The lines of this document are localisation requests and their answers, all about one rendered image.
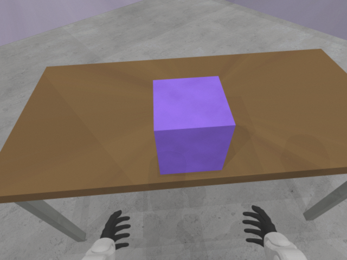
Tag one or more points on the right robot forearm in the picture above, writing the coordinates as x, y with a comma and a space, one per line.
278, 247

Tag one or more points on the left robot hand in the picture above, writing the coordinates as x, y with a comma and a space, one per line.
111, 229

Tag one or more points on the left robot forearm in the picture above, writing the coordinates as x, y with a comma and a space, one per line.
102, 249

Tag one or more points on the table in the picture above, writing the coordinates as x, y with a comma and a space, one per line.
87, 129

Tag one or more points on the carton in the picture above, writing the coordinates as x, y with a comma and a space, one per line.
193, 124

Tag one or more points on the right robot hand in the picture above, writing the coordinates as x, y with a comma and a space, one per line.
264, 224

